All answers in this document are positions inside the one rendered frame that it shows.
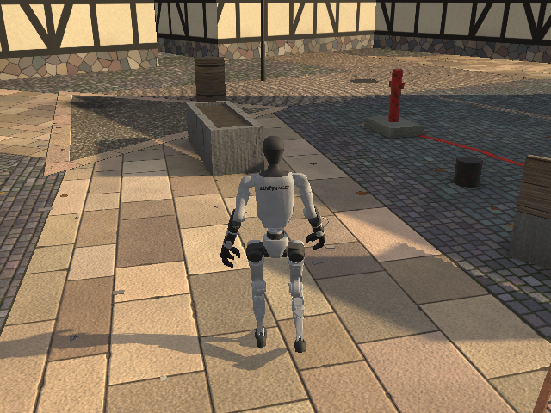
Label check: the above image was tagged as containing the humanoid robot head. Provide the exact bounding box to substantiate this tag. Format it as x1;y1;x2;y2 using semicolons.
259;136;289;177

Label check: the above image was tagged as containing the robot right hand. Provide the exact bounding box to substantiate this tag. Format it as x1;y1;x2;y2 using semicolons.
306;233;325;250

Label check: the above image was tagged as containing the left robot shin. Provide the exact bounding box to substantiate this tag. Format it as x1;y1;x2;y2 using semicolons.
251;281;265;336

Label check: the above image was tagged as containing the robot left upper arm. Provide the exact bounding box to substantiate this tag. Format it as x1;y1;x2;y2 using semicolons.
232;174;257;223

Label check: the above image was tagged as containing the right robot forearm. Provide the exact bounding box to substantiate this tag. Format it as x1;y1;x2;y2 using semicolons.
308;206;325;237

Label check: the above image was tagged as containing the robot left hand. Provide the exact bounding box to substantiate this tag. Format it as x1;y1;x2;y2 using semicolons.
220;245;240;268

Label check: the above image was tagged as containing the left robot forearm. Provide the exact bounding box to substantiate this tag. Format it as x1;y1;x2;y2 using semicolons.
223;209;241;249

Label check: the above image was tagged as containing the robot right upper arm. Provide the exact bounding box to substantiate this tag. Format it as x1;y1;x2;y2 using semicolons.
292;173;317;219

